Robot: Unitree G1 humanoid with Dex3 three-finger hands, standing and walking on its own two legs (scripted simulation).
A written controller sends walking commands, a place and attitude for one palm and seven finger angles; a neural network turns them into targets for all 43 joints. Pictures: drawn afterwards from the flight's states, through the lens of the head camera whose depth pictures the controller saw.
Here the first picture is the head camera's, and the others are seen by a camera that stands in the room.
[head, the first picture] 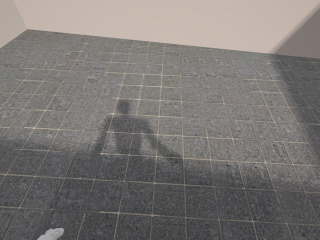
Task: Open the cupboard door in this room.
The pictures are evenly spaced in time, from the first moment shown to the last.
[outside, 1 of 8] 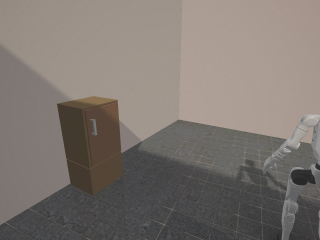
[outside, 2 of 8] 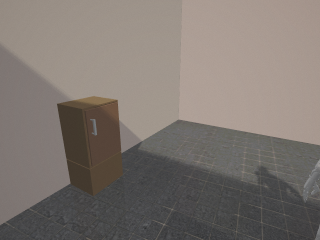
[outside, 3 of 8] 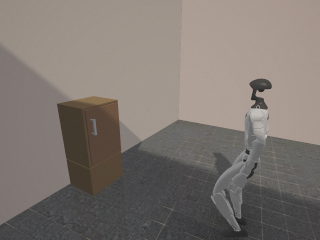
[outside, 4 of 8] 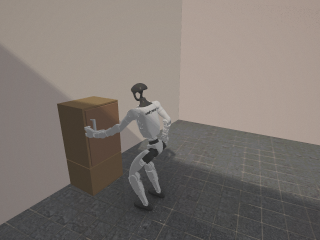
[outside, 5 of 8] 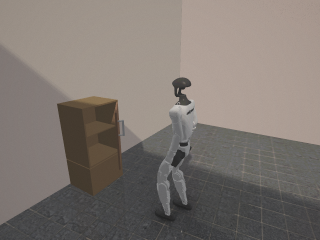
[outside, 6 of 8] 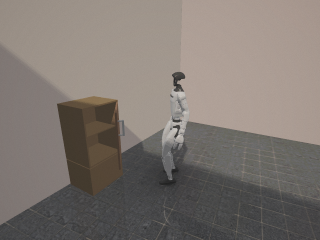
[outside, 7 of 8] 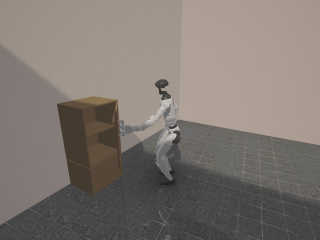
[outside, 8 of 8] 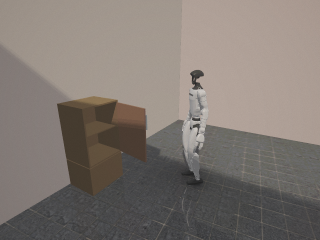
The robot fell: no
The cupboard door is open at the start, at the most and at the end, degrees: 0 83 82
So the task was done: yes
